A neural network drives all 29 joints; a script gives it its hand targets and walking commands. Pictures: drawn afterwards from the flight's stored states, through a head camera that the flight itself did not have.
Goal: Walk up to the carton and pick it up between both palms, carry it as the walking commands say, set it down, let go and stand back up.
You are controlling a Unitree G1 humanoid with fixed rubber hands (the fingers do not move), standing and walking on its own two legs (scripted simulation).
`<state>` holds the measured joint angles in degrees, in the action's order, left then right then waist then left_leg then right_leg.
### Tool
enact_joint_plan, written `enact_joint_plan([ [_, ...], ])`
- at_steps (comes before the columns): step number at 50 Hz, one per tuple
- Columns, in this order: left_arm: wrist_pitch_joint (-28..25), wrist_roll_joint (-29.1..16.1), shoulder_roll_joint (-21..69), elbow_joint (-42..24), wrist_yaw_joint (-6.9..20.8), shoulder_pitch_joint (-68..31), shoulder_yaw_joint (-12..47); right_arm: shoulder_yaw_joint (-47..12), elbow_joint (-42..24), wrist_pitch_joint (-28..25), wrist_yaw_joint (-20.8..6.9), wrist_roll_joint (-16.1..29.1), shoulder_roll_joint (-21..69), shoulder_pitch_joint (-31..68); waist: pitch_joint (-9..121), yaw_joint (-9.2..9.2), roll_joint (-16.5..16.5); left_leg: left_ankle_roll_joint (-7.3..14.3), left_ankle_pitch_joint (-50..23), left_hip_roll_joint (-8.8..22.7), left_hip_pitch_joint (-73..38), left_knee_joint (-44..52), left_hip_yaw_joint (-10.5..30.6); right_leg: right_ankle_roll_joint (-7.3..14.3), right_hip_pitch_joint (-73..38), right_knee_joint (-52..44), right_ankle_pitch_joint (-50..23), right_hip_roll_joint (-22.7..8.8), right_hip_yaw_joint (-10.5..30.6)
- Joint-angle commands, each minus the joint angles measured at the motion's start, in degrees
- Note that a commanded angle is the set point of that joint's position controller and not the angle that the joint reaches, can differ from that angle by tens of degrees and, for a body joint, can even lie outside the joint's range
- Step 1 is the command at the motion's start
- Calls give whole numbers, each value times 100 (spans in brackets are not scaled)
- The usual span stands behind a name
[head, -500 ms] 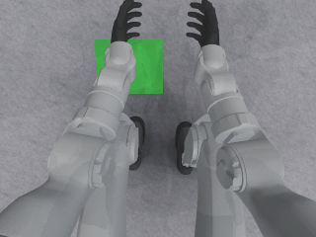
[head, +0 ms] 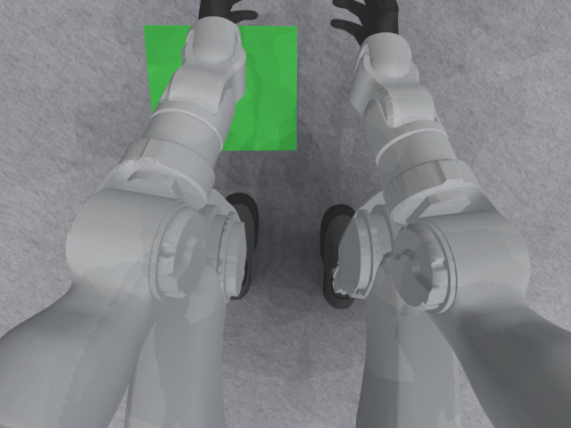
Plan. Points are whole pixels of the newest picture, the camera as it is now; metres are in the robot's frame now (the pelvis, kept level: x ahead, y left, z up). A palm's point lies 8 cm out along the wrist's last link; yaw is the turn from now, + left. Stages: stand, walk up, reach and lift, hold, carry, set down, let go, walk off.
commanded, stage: set down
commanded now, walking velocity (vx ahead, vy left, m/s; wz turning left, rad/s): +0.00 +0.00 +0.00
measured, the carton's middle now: (230, 95) +0.45 +0.09 -0.33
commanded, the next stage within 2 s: none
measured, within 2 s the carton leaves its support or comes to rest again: neither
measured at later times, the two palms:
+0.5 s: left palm (219, 9) +0.53 +0.09 -0.20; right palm (366, 24) +0.52 -0.07 -0.20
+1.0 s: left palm (220, 7) +0.53 +0.09 -0.21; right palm (369, 24) +0.52 -0.08 -0.21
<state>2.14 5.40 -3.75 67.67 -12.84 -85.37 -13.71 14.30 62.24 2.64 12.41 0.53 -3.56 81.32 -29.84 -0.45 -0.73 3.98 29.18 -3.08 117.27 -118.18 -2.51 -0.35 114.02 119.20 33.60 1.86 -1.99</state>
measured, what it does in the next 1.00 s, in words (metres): stands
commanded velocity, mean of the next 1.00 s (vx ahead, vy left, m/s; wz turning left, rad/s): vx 0.00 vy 0.00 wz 0.00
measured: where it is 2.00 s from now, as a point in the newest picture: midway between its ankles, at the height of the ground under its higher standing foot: (288, 268)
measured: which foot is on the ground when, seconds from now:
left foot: down 0.00-1.00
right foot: down 0.00-1.00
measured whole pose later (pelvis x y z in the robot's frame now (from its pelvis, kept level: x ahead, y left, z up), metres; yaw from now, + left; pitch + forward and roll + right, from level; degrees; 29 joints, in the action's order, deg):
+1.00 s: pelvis +0.01 -0.01 -0.03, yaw +0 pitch +30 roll -2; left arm 1.3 8.3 -5.6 72.9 -7.3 -88.3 -17.3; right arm 19.3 69.4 1.5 7.3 -4.9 -4.1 85.2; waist -26.8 -0.5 -0.7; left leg 3.1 29.9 -3.4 123.0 -122.5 -2.4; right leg -0.7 119.7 123.9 34.7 3.0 -1.7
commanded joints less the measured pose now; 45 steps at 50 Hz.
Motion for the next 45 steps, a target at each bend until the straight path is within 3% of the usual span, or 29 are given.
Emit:
enact_joint_plan([
  [1, -229, -19, 45, -658, 264, -1208, 291, -382, -967, -344, -163, -244, 223, 1782, 7034, -115, 231, -300, -1799, -485, -3442, 771, 785, -20, -1258, -481, -1617, 757, 132],
  [2, -149, 84, 125, -301, 293, -917, 158, -385, -1267, -386, -171, -248, 85, 1956, 6965, -291, 283, -322, -1850, -495, -3310, 744, 768, -11, -1342, -528, -1678, 740, 161],
  [5, -130, 312, -170, -25, 329, -580, -143, -90, -734, -353, -127, -462, -55, 1371, 6679, -242, 370, -344, -1590, -509, -3090, 742, 733, -81, -1388, -532, -1519, 768, 112],
  [6, -152, 438, -477, -39, 282, -462, -313, 106, -578, -337, -72, -549, -349, 1198, 6643, -285, 243, -357, -1546, -496, -3078, 712, 702, -73, -1374, -507, -1489, 774, 128],
  [7, -209, 420, -666, -448, 265, -765, -372, 191, -402, -290, -60, -581, -321, 994, 6709, -167, 279, -352, -1552, -508, -3193, 739, 699, -99, -1385, -488, -1531, 803, 94],
  [8, -271, 466, -781, -622, 230, -775, -429, 201, -346, -272, -50, -549, -275, 1039, 6805, -308, 300, -336, -1585, -540, -3172, 754, 662, -118, -1406, -516, -1565, 837, 87],
  [10, -377, 361, -759, -1281, 209, -1241, -312, 164, -361, -260, -88, -531, -113, 1074, 7080, -204, 161, -356, -1659, -514, -3226, 712, 595, -111, -1386, -544, -1701, 883, 132],
  [12, -284, 351, -401, -641, 304, -981, -73, 23, -88, -223, -168, -571, 45, 1116, 6627, -127, 183, -346, -1590, -512, -3141, 754, 696, -94, -1164, -467, -1593, 829, 105],
  [13, -220, 343, -199, -198, 362, -681, -69, -2, -296, -270, -214, -561, -33, 1254, 6400, -188, 239, -319, -1481, -502, -2963, 752, 743, -78, -964, -453, -1452, 800, 88],
  [15, -142, 479, -29, 18, 472, -668, -181, -103, -543, -259, -301, -521, 222, 1512, 6381, -340, 364, -282, -1329, -490, -2910, 728, 749, -92, -1019, -491, -1299, 766, 183],
  [16, -150, 411, 90, -41, 505, -738, -133, -66, -576, -292, -296, -554, 215, 1517, 6466, -253, 374, -313, -1346, -481, -2865, 695, 702, -110, -1108, -514, -1351, 782, 158],
  [17, -175, 425, 249, -134, 559, -805, -105, -219, -826, -316, -376, -481, 532, 1752, 6783, -435, 427, -288, -1620, -492, -2926, 620, 727, -115, -1240, -461, -1576, 775, 192],
  [18, -216, 368, 263, -287, 574, -893, -40, -274, -573, -308, -397, -452, 710, 1572, 6771, -347, 470, -288, -1716, -474, -2890, 595, 722, -137, -1237, -418, -1694, 792, 160],
  [20, -325, 376, -25, -678, 515, -1073, -165, -296, -694, -323, -392, -377, 636, 1579, 7035, -509, 375, -308, -1930, -473, -2902, 567, 683, -128, -1287, -374, -1900, 807, 206],
  [21, -340, 332, -6, -730, 498, -1068, -85, -247, -704, -340, -391, -399, 551, 1595, 7133, -383, 366, -326, -2003, -478, -3006, 591, 708, -125, -1226, -335, -1977, 824, 142],
  [22, -309, 482, -156, -412, 457, -741, -203, -45, -383, -312, -341, -492, 278, 1339, 6853, -405, 208, -345, -1892, -491, -3001, 563, 684, -111, -1070, -355, -1790, 810, 180],
  [23, -312, 483, -385, -335, 409, -523, -340, 41, -359, -324, -290, -526, 17, 1211, 6734, -443, 270, -341, -1848, -493, -2854, 583, 686, -120, -1058, -363, -1769, 795, 166],
  [25, -287, 514, -347, -356, 442, -523, -300, 283, -266, -334, -260, -731, -159, 1078, 6589, -170, 188, -367, -1685, -511, -2836, 596, 727, -117, -965, -352, -1631, 804, 126],
  [26, -264, 554, -381, -109, 451, -487, -376, 292, -368, -333, -253, -745, -180, 1135, 6544, -216, 157, -349, -1564, -492, -2803, 570, 700, -97, -949, -400, -1497, 804, 170],
  [27, -252, 508, -256, -273, 479, -577, -305, 307, -171, -320, -260, -803, -126, 1004, 6381, -70, 218, -357, -1509, -519, -2771, 600, 723, -115, -904, -393, -1461, 805, 123],
  [32, -281, 437, -104, -476, 546, -973, -184, 336, -214, -326, -380, -810, 31, 1311, 6420, -115, 88, -353, -1522, -524, -2790, 629, 745, -80, -706, -297, -1442, 803, 125],
  [34, -238, 530, 51, -160, 571, -694, -197, 355, -40, -330, -426, -880, 84, 1232, 6270, -126, 157, -369, -1575, -550, -2714, 617, 756, -96, -655, -299, -1471, 780, 119],
  [36, -229, 552, 123, -121, 625, -721, -271, 248, -274, -362, -494, -832, 197, 1444, 6333, -265, 268, -344, -1551, -533, -2607, 573, 747, -94, -753, -282, -1461, 772, 165],
  [37, -271, 489, 152, -284, 629, -852, -197, 208, -426, -396, -508, -764, 300, 1561, 6471, -237, 294, -325, -1636, -496, -2646, 556, 756, -113, -742, -279, -1575, 795, 160],
  [38, -236, 599, 181, -45, 662, -769, -267, 178, -335, -362, -550, -741, 307, 1558, 6285, -339, 209, -332, -1607, -502, -2619, 552, 754, -82, -595, -299, -1497, 756, 222],
  [39, -241, 509, 30, -79, 642, -722, -274, 269, -370, -383, -517, -778, 147, 1465, 6358, -247, 313, -344, -1693, -501, -2595, 508, 744, -118, -688, -269, -1586, 764, 157],
  [41, -230, 729, -203, 31, 613, -447, -509, 369, -306, -368, -522, -816, -18, 1337, 6250, -391, 237, -345, -1642, -489, -2529, 527, 715, -140, -715, -291, -1550, 785, 213],
  [42, -255, 656, -255, -218, 626, -646, -490, 413, -53, -324, -527, -906, 86, 1164, 6232, -304, 321, -344, -1589, -517, -2435, 509, 696, -140, -717, -288, -1505, 768, 195],
  [45, -230, 708, -48, -25, 705, -555, -425, 424, 152, -308, -547, -939, 197, 976, 6099, -206, 295, -370, -1555, -497, -2356, 488, 701, -125, -703, -311, -1550, 759, 207],
])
